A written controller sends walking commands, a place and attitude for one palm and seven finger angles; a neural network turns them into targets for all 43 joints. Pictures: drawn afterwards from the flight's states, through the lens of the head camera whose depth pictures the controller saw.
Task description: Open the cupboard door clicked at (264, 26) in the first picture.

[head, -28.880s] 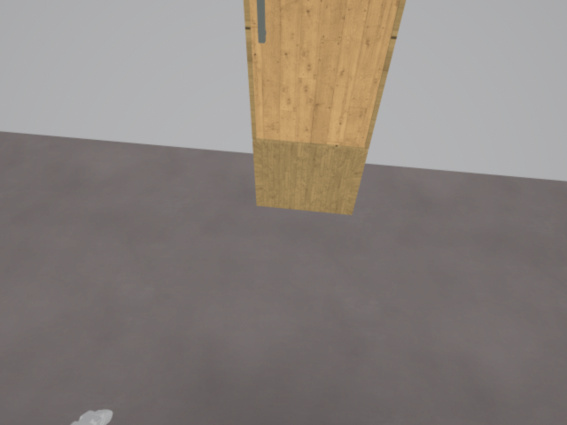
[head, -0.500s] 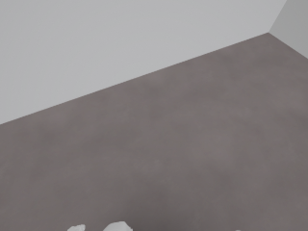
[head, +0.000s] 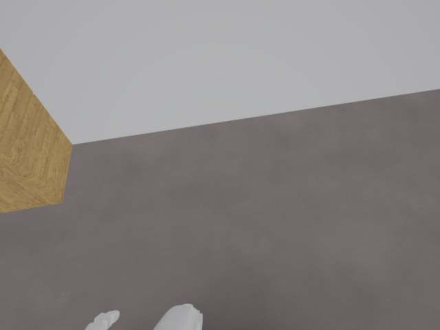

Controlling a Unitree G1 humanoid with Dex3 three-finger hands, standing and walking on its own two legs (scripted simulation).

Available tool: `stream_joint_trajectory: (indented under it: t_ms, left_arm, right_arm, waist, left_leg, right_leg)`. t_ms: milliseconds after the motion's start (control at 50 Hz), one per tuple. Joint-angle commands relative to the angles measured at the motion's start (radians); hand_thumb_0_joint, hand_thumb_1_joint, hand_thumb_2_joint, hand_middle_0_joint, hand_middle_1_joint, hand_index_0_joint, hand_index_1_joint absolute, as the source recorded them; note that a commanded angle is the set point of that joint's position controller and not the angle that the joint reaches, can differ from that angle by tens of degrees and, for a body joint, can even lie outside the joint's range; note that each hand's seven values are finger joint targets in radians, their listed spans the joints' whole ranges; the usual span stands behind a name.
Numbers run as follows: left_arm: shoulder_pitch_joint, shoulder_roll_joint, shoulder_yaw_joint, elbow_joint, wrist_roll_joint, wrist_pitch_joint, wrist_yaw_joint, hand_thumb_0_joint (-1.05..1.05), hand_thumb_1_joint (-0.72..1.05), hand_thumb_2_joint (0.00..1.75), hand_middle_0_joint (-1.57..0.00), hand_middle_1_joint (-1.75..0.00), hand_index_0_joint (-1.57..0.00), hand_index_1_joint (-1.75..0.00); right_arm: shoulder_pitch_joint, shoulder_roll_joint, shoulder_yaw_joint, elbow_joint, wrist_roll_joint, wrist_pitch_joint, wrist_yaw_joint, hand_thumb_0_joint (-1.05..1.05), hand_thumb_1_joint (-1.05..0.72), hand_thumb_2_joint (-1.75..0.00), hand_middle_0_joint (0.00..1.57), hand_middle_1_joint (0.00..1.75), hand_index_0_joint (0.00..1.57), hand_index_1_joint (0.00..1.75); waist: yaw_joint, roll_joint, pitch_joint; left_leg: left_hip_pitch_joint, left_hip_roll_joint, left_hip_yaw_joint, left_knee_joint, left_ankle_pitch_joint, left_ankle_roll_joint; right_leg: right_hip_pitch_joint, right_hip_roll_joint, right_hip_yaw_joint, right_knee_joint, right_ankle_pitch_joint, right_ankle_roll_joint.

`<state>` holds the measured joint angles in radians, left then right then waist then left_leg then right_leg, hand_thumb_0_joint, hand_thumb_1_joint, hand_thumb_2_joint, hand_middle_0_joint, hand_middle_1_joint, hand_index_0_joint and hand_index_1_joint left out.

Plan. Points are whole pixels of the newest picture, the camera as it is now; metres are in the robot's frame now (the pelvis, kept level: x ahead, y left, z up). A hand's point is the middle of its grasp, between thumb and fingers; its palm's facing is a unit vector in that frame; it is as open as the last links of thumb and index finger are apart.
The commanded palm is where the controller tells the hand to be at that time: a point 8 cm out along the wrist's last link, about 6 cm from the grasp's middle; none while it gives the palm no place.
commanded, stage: turn to face it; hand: left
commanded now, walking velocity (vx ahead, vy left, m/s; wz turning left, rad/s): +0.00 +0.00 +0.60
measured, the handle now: out of the picture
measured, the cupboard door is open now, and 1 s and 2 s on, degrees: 43 43 43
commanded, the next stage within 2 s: take the last steps up to it in 1.36 s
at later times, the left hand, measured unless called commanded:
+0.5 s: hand out of the picture +0.07 +0.23 -0.16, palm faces +0.30 -0.91 -0.29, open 7.4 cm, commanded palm none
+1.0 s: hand out of the picture -0.02 +0.23 -0.17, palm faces +0.60 -0.76 -0.25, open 7.4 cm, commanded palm none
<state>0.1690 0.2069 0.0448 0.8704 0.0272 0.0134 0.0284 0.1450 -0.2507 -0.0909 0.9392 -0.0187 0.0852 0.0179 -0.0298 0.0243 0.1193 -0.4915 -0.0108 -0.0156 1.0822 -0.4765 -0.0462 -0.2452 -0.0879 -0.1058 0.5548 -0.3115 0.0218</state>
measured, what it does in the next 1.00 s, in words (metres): steps on the spot, turning left: left foot, then right foot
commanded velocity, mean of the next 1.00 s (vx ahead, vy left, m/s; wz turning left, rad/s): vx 0.00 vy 0.00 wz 0.58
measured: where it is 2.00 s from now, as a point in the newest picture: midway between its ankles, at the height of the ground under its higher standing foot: outside the picture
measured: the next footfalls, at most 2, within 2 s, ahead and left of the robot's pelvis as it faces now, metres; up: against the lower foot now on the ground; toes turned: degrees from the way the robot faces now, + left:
left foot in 0.16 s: +0.04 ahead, +0.14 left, +0.00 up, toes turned +11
right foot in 0.50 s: +0.10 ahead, -0.12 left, +0.00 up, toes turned +15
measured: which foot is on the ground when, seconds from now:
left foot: up 0.00-0.14, down 0.16-0.48, up 0.50-0.78, down 0.80-1.00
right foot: down 0.00-0.16, up 0.18-0.48, down 0.50-0.80, up 0.82-1.00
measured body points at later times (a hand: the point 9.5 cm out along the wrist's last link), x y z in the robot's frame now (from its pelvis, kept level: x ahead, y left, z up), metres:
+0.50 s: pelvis +0.03 -0.01 -0.01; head +0.08 +0.00 +0.44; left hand +0.06 +0.28 -0.13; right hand +0.17 -0.23 -0.16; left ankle +0.00 +0.13 -0.73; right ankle +0.06 -0.13 -0.74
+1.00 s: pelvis +0.04 +0.00 +0.00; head +0.08 +0.05 +0.45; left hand -0.05 +0.27 -0.15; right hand +0.26 -0.15 -0.13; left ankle -0.02 +0.10 -0.73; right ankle +0.11 -0.13 -0.67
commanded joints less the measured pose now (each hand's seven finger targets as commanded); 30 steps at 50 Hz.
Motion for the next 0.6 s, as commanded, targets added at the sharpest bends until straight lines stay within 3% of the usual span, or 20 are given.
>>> stream_joint_trajectory:
  t_ms: [0,40,80,100,120,140,160,200,220,260,340,380,420,440,460,480,500,520,540,580]
  left_arm:
    - [0.042,0.202,0.057,-0.047,0.005,-0.022,0.007,0.0,0.9,0.9,-0.2,-0.3,-0.2,-0.3]
    - [0.074,0.23,0.064,-0.031,0.004,-0.02,0.004,0.0,0.9,0.9,-0.2,-0.3,-0.2,-0.3]
    - [0.082,0.239,0.067,-0.025,-0.004,-0.017,-0.003,0.0,0.9,0.9,-0.2,-0.3,-0.2,-0.3]
    - [0.071,0.228,0.067,-0.023,-0.009,-0.014,-0.007,0.0,0.9,0.9,-0.2,-0.3,-0.2,-0.3]
    - [0.073,0.193,0.064,-0.051,-0.019,-0.007,-0.011,0.0,0.9,0.9,-0.2,-0.3,-0.2,-0.3]
    - [0.028,0.116,0.041,-0.098,-0.024,-0.003,-0.016,0.0,0.9,0.9,-0.2,-0.3,-0.2,-0.3]
    - [-0.046,0.135,0.039,-0.115,-0.01,0.009,-0.007,0.0,0.9,0.9,-0.2,-0.3,-0.2,-0.3]
    - [-0.077,0.118,0.041,-0.089,-0.015,0.008,-0.007,0.0,0.9,0.9,-0.2,-0.3,-0.2,-0.3]
    - [-0.064,0.117,0.044,-0.068,-0.014,0.011,-0.012,0.0,0.9,0.9,-0.2,-0.3,-0.2,-0.3]
    - [-0.039,0.112,0.042,-0.05,-0.015,0.017,-0.017,0.0,0.9,0.9,-0.2,-0.3,-0.2,-0.3]
    - [-0.038,0.103,0.039,-0.056,-0.017,0.017,-0.016,0.0,0.9,0.9,-0.2,-0.3,-0.2,-0.3]
    - [-0.006,0.102,0.039,-0.052,-0.019,0.012,-0.015,0.0,0.9,0.9,-0.2,-0.3,-0.2,-0.3]
    - [0.067,0.115,0.045,-0.037,-0.02,0.0,-0.012,0.0,0.9,0.9,-0.2,-0.3,-0.2,-0.3]
    - [0.107,0.149,0.054,-0.031,-0.016,-0.009,-0.006,0.0,0.9,0.9,-0.2,-0.3,-0.2,-0.3]
    - [0.136,0.238,0.073,-0.029,0.0,-0.02,0.005,0.0,0.9,0.9,-0.2,-0.3,-0.2,-0.3]
    - [0.12,0.278,0.073,-0.038,0.003,-0.019,0.005,0.0,0.9,0.9,-0.2,-0.3,-0.2,-0.3]
    - [0.084,0.233,0.069,-0.049,-0.002,-0.022,0.014,0.0,0.9,0.9,-0.2,-0.3,-0.2,-0.3]
    - [0.04,0.202,0.06,-0.057,-0.003,-0.021,0.015,0.0,0.9,0.9,-0.2,-0.3,-0.2,-0.3]
    - [0.006,0.175,0.049,-0.062,-0.003,-0.02,0.013,0.0,0.9,0.9,-0.2,-0.3,-0.2,-0.3]
    - [0.001,0.171,0.046,-0.066,-0.001,-0.023,0.01,0.0,0.9,0.9,-0.2,-0.3,-0.2,-0.3]
  right_arm:
    - [-0.074,-0.027,0.003,-0.109,0.011,-0.034,0.018,0.0,-0.9,-0.9,0.2,0.3,0.2,0.3]
    - [-0.072,-0.025,0.01,-0.109,0.012,-0.043,0.018,0.0,-0.9,-0.9,0.2,0.3,0.2,0.3]
    - [-0.029,-0.044,0.008,-0.099,0.01,-0.049,0.016,0.0,-0.9,-0.9,0.2,0.3,0.2,0.3]
    - [0.012,-0.069,0.001,-0.091,0.009,-0.054,0.016,0.0,-0.9,-0.9,0.2,0.3,0.2,0.3]
    - [0.067,-0.158,-0.022,-0.089,0.0,-0.063,0.011,0.0,-0.9,-0.9,0.2,0.3,0.2,0.3]
    - [0.153,-0.261,-0.048,-0.078,-0.006,-0.063,0.0,0.0,-0.9,-0.9,0.2,0.3,0.2,0.3]
    - [0.212,-0.27,-0.051,-0.051,-0.008,-0.06,-0.011,0.0,-0.9,-0.9,0.2,0.3,0.2,0.3]
    - [0.128,-0.215,-0.038,-0.07,-0.008,-0.069,-0.032,0.0,-0.9,-0.9,0.2,0.3,0.2,0.3]
    - [0.081,-0.185,-0.029,-0.077,-0.008,-0.07,-0.035,0.0,-0.9,-0.9,0.2,0.3,0.2,0.3]
    - [0.059,-0.173,-0.02,-0.082,-0.008,-0.074,-0.037,0.0,-0.9,-0.9,0.2,0.3,0.2,0.3]
    - [0.049,-0.181,-0.026,-0.082,-0.013,-0.064,-0.033,0.0,-0.9,-0.9,0.2,0.3,0.2,0.3]
    - [0.018,-0.184,-0.03,-0.089,-0.013,-0.056,-0.031,0.0,-0.9,-0.9,0.2,0.3,0.2,0.3]
    - [-0.025,-0.173,-0.031,-0.1,-0.005,-0.051,-0.027,0.0,-0.9,-0.9,0.2,0.3,0.2,0.3]
    - [-0.037,-0.146,-0.027,-0.108,0.003,-0.05,-0.023,0.0,-0.9,-0.9,0.2,0.3,0.2,0.3]
    - [-0.021,-0.079,-0.02,-0.126,0.013,-0.05,-0.016,0.0,-0.9,-0.9,0.2,0.3,0.2,0.3]
    - [-0.033,-0.082,-0.021,-0.14,0.008,-0.05,-0.01,0.0,-0.9,-0.9,0.2,0.3,0.2,0.3]
    - [-0.032,-0.098,-0.027,-0.132,0.003,-0.042,-0.009,0.0,-0.9,-0.9,0.2,0.3,0.2,0.3]
    - [-0.039,-0.087,-0.024,-0.113,0.001,-0.037,-0.005,0.0,-0.9,-0.9,0.2,0.3,0.2,0.3]
    - [-0.037,-0.08,-0.02,-0.103,0.001,-0.033,0.001,0.0,-0.9,-0.9,0.2,0.3,0.2,0.3]
    - [-0.038,-0.049,-0.006,-0.098,0.005,-0.028,0.01,0.0,-0.9,-0.9,0.2,0.3,0.2,0.3]
  waist:
    - [0.051,-0.228,-0.126]
    - [0.059,-0.224,-0.144]
    - [0.038,-0.215,-0.163]
    - [0.013,-0.151,-0.187]
    - [-0.021,0.04,-0.24]
    - [-0.068,0.304,-0.257]
    - [-0.096,0.173,-0.265]
    - [-0.051,0.216,-0.217]
    - [-0.027,0.184,-0.192]
    - [-0.003,0.138,-0.177]
    - [-0.001,0.115,-0.181]
    - [0.013,0.142,-0.168]
    - [0.052,0.141,-0.177]
    - [0.075,0.066,-0.18]
    - [0.087,-0.218,-0.18]
    - [0.088,-0.324,-0.15]
    - [0.067,-0.272,-0.14]
    - [0.044,-0.294,-0.111]
    - [0.027,-0.275,-0.091]
    - [0.019,-0.254,-0.117]
  left_leg:
    - [0.031,0.026,0.079,-0.195,-0.021,-0.016]
    - [0.08,0.006,0.118,-0.336,0.013,-0.01]
    - [0.192,-0.01,0.137,-0.502,0.145,0.002]
    - [0.293,0.007,0.107,-0.62,0.25,0.015]
    - [0.467,0.171,-0.102,-0.66,0.504,0.091]
    - [0.566,0.421,-0.423,-0.683,0.922,0.259]
    - [0.522,0.442,-0.422,-0.681,0.808,0.305]
    - [0.429,0.335,-0.342,-0.684,0.711,0.253]
    - [0.388,0.291,-0.284,-0.693,0.702,0.225]
    - [0.372,0.25,-0.24,-0.693,0.707,0.207]
    - [0.322,0.232,-0.267,-0.695,0.605,0.209]
    - [0.259,0.216,-0.292,-0.683,0.565,0.198]
    - [0.169,0.174,-0.281,-0.626,0.512,0.158]
    - [0.088,0.119,-0.251,-0.556,0.401,0.113]
    - [-0.099,-0.014,-0.119,-0.343,0.114,0.04]
    - [-0.115,-0.059,-0.029,-0.073,-0.158,0.01]
    - [-0.095,-0.007,-0.068,0.074,-0.12,0.018]
    - [-0.108,0.017,-0.054,0.148,-0.078,0.009]
    - [-0.094,0.034,-0.036,0.151,-0.037,-0.001]
    - [-0.036,0.037,0.017,0.02,-0.014,-0.016]
  right_leg:
    - [0.138,-0.253,0.08,-0.153,0.514,-0.119]
    - [0.171,-0.262,0.059,-0.1,0.566,-0.108]
    - [0.134,-0.247,0.014,-0.021,0.534,-0.061]
    - [0.084,-0.236,-0.017,0.067,0.481,-0.024]
    - [-0.109,-0.163,-0.076,0.247,0.261,0.039]
    - [-0.339,-0.037,-0.063,0.468,-0.371,0.095]
    - [-0.353,-0.033,0.053,0.59,-0.371,0.07]
    - [-0.373,-0.042,0.11,0.636,-0.231,0.068]
    - [-0.35,-0.036,0.117,0.623,-0.17,0.07]
    - [-0.307,-0.015,0.104,0.546,-0.138,0.07]
    - [-0.185,0.031,0.083,0.33,-0.147,0.063]
    - [-0.092,0.06,0.064,0.203,-0.123,0.055]
    - [0.072,0.076,0.048,0.004,0.013,0.047]
    - [0.181,0.026,0.091,-0.143,0.077,0.034]
    - [0.296,-0.221,0.361,-0.274,0.085,-0.047]
    - [0.185,-0.421,0.488,-0.313,0.158,-0.168]
    - [0.114,-0.401,0.43,-0.287,0.19,-0.197]
    - [0.098,-0.332,0.361,-0.252,0.27,-0.187]
    - [0.082,-0.285,0.242,-0.225,0.355,-0.164]
    - [0.103,-0.248,0.117,-0.193,0.467,-0.132]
